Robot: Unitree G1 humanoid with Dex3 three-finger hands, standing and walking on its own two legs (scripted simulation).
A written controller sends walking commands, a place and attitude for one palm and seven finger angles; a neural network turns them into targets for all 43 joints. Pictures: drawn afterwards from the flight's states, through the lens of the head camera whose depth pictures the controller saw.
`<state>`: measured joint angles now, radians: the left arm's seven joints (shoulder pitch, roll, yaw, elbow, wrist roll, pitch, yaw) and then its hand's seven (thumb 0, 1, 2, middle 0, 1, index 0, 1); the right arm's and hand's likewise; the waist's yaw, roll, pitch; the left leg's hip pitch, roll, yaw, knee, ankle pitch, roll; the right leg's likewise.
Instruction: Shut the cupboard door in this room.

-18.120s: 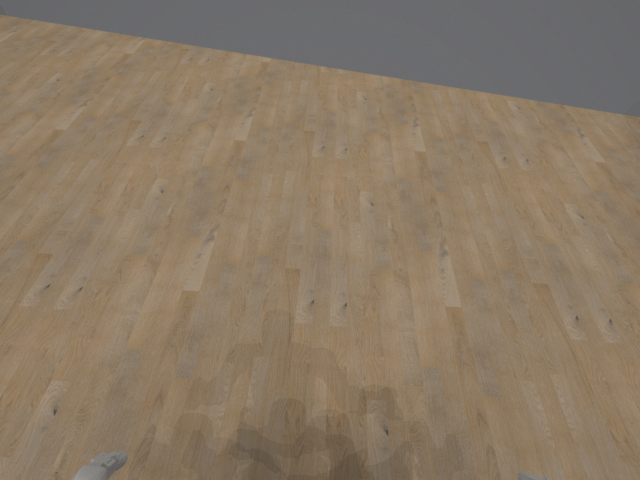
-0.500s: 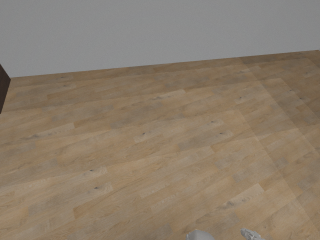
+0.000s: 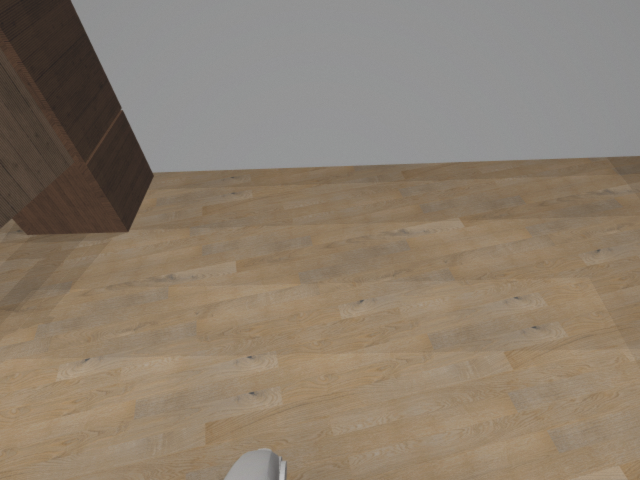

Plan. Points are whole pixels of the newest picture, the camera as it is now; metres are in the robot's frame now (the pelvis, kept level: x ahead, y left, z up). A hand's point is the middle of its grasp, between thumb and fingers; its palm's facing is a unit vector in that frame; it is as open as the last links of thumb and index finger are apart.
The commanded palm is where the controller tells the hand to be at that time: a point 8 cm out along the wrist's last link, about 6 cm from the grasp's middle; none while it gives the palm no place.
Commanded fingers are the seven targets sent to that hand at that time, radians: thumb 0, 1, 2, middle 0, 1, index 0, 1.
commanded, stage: walk to a spot facing it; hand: left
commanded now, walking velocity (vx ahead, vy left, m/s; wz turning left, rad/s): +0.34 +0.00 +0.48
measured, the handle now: out of the picture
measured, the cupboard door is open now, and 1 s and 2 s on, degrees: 75 75 75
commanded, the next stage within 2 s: turn to face it in 1.66 s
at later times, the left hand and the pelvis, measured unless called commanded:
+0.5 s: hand out of the picture +0.14 +0.29 -0.19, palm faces +0.26 -0.95 -0.18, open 7.4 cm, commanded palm none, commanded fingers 0.00 0.90 0.90 -0.20 -0.30 -0.20 -0.30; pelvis +0.19 +0.11 -0.01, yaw +11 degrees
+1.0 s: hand (192, 285) +0.51 +0.30 -0.18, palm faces +0.12 -0.98 -0.18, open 7.4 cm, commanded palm none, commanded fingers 0.00 0.90 0.90 -0.20 -0.30 -0.20 -0.30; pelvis +0.41 +0.11 -0.03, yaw +10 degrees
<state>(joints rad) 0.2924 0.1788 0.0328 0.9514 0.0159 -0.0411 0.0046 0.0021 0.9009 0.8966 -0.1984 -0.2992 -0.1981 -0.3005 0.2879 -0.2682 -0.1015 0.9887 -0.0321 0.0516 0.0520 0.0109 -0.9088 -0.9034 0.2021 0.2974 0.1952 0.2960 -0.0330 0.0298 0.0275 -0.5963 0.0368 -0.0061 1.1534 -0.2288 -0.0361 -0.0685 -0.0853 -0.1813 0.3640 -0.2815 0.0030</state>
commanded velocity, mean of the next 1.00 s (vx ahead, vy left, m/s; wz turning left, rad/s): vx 0.37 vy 0.00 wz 0.09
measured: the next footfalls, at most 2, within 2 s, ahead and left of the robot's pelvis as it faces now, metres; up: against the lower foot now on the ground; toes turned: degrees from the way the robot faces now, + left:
left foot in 0.30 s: +0.23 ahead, +0.17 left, +0.00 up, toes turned +17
right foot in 0.94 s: +0.54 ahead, +0.04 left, +0.00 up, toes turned +3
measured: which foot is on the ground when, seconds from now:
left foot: up 0.00-0.28, down 0.30-0.94, up 0.96-1.00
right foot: down 0.00-0.30, up 0.32-0.92, down 0.94-1.00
